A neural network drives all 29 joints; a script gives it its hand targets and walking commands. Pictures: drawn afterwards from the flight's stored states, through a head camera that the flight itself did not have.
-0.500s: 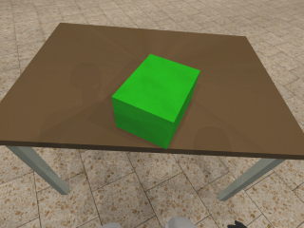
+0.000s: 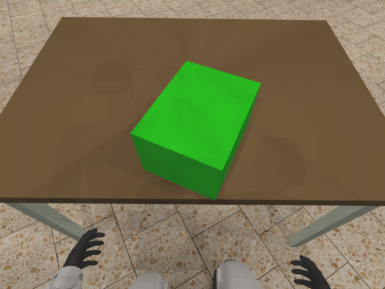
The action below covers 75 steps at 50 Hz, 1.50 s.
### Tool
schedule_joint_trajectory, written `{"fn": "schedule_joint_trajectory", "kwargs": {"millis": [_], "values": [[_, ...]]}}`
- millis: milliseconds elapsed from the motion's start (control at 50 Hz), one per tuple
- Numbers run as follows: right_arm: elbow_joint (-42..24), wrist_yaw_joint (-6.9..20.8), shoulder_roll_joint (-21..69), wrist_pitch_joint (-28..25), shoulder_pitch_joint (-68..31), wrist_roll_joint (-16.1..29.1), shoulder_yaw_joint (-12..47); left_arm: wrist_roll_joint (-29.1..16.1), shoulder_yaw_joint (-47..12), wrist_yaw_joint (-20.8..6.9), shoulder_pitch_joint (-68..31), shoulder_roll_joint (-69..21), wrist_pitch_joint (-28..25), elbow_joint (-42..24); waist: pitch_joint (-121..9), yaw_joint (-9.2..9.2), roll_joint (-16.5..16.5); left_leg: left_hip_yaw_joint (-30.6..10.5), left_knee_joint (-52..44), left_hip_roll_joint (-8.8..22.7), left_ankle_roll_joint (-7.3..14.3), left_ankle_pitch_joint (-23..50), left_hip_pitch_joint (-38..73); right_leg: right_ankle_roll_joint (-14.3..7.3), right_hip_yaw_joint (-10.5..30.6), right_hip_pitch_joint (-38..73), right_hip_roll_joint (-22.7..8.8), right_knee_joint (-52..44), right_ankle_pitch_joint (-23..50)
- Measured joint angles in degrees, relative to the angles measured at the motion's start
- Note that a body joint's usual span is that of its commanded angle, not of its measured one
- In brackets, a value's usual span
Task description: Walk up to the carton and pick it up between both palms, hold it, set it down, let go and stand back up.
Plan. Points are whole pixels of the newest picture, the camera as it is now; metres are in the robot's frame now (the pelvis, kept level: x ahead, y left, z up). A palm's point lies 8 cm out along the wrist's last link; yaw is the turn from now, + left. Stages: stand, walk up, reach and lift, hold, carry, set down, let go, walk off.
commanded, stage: walk up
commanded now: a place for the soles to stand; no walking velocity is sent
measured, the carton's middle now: (200, 127) +0.44 -0.01 +0.04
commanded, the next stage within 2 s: reach and lift in 1.70 s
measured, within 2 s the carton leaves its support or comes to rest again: neither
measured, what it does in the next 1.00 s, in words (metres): steps on the spot: left foot, then right foot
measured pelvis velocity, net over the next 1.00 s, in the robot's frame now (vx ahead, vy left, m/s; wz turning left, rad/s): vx -0.02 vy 0.00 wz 0.01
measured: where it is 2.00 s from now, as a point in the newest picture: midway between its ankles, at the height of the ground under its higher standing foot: outside the picture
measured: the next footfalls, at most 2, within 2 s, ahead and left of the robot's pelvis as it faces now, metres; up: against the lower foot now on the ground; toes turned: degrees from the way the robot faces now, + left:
left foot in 0.02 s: +0.03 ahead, +0.14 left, +0.00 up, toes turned +11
right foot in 0.24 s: +0.05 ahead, -0.11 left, +0.00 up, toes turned +1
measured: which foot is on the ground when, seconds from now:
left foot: up 0.00-0.00, down 0.02-1.00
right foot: down 0.00-0.06, up 0.08-0.22, down 0.24-1.00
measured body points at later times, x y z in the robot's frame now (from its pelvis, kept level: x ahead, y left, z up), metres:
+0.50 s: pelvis -0.03 +0.01 +0.02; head -0.03 +0.00 +0.47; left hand +0.09 +0.26 -0.08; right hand +0.09 -0.25 -0.09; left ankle -0.01 +0.14 -0.71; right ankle +0.01 -0.12 -0.71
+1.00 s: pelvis -0.02 +0.00 +0.02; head -0.01 +0.00 +0.47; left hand +0.07 +0.26 -0.10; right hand +0.07 -0.26 -0.09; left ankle -0.01 +0.14 -0.71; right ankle +0.01 -0.12 -0.71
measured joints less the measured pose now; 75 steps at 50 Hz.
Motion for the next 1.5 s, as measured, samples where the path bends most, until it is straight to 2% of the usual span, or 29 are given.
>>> {"fn": "schedule_joint_trajectory", "kwargs": {"millis": [20, 60, 120, 180, 220, 260, 280, 420, 580, 920, 1240, 1500], "values": [[0.0, 0.2, 0.17, -0.38, -0.13, -0.01, -0.17, -0.08, 0.08, -0.15, -0.12, 0.39, 0.14, 0.3, 0.07, -0.07, -0.51, 0.2, -4.24, -0.27, 0.38, 4.95, 1.33, 0.4, 0.0, -0.38, -0.35, 0.91, -0.27], [0.49, 0.66, 1.55, -0.82, -0.28, -0.32, -0.11, -0.68, 0.42, -0.65, 0.08, 1.57, 0.52, 1.7, 0.48, 0.39, -3.72, 1.72, -5.78, -2.18, 1.4, 7.68, 2.75, 0.51, 1.73, -0.3, -1.93, 2.09, -0.7], [0.1, 1.21, 1.89, -0.78, 1.35, -0.15, -0.16, -0.82, 0.84, -1.01, 2.22, 1.49, 1.4, 3.36, -2.01, -0.29, -3.07, 0.84, -5.29, -1.08, 2.01, 6.48, 2.14, -0.01, 1.99, 0.15, 0.31, 5.6, -10.22], [-0.73, 1.04, 2.28, -1.12, 1.97, -0.77, -0.29, -0.84, 1.34, -1.36, 3.31, 2.14, 1.01, 4.35, -3.15, -0.23, -3.26, 0.67, -6.85, -0.44, 1.66, 7.54, 1.99, -0.03, 2.33, 2.21, 1.54, 7.42, -13.63], [-1.41, 1.02, 2.11, -1.42, 1.9, -0.85, -0.24, -0.8, 1.49, -1.4, 3.6, 2.35, 0.26, 4.7, -3.32, -0.07, -3.38, 0.78, -7.19, -0.37, 1.52, 8.2, 1.39, 0.04, 1.8, 5.2, 1.33, 3.02, -12.43], [-1.39, 1.25, 1.35, -1.31, 1.04, -0.48, -0.21, -0.74, 1.45, -1.53, 3.45, 1.68, -0.72, 5.31, -2.66, 0.12, -2.09, 0.5, -6.57, 0.46, 1.29, 8.3, 0.92, 0.12, 1.11, 7.71, 1.87, -2.95, -3.66], [-1.3, 1.38, 0.93, -1.22, 0.67, -0.24, -0.27, -0.56, 1.2, -1.66, 3.34, 1.1, -1.09, 5.63, -2.27, -0.13, -0.9, -0.12, -6.53, 1.06, 1.13, 8.46, 0.96, 0.21, 0.47, 8.39, 2.41, -4.06, -2.22], [-0.4, 1.87, 1.21, -1.28, 2.2, 0.42, 0.05, -1.28, 0.21, -2.66, 4.72, -0.24, -1.38, 6.11, -5.64, -0.06, 0.02, 0.27, -12.26, -0.12, 1.23, 12.19, 2.82, 0.53, 0.88, 8.9, 1.28, -6.53, -1.9], [1.18, 2.18, 1.37, -2.14, 5.08, 0.0, -0.09, -1.26, 0.25, -2.89, 6.91, -0.19, -2.24, 6.58, -7.5, -0.08, 0.13, 0.28, -14.61, -0.37, 1.15, 13.82, 3.24, 0.4, 1.02, 8.93, 1.1, -8.04, -0.69], [2.84, 1.97, 1.21, -2.35, 7.47, -0.05, 0.14, -1.03, -0.03, -2.43, 9.19, 0.05, -2.41, 7.27, -6.99, -0.15, -0.93, -0.12, -14.99, -0.25, 0.81, 13.48, 2.94, 0.22, 0.95, 8.58, 1.29, -8.17, -1.21], [-0.23, 1.14, 0.54, -2.16, 5.04, -0.31, 0.27, -1.11, -0.35, -2.89, 7.57, 1.08, -1.36, 6.84, -7.11, 0.2, -0.89, -0.54, -13.83, 0.54, -0.01, 11.79, 3.62, -0.55, 0.55, 9.13, 2.02, -6.71, -3.06], [0.06, 0.91, 0.47, -1.92, 5.15, -0.37, 0.2, -1.34, -0.49, -3.23, 6.67, 0.93, -1.11, 6.26, -6.43, 0.0, -0.54, -0.7, -13.75, 1.05, -0.5, 11.66, 3.75, -1.02, 0.38, 9.2, 2.49, -6.55, -3.21]]}}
